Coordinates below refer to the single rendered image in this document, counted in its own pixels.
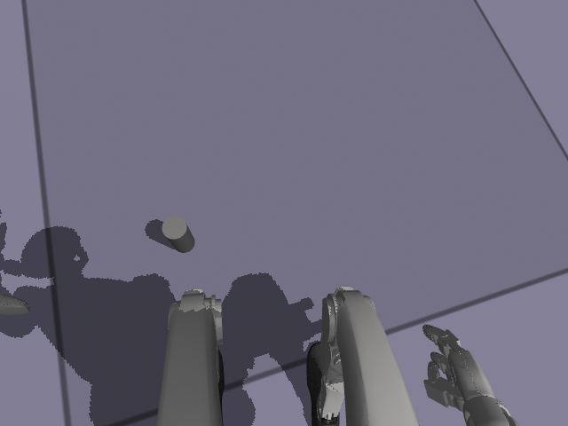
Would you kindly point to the right robot foot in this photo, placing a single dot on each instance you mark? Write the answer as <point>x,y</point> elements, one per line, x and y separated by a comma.
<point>314,375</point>

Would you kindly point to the right robot hand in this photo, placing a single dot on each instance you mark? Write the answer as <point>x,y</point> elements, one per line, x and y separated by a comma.
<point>465,377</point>

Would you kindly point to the can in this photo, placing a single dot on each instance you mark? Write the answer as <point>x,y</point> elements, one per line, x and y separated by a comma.
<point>177,232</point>

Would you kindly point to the right robot arm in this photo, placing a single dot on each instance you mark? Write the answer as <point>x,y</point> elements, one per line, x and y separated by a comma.
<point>486,411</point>

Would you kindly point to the left robot hand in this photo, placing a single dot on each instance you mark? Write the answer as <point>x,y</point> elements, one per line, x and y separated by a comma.
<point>10,305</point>

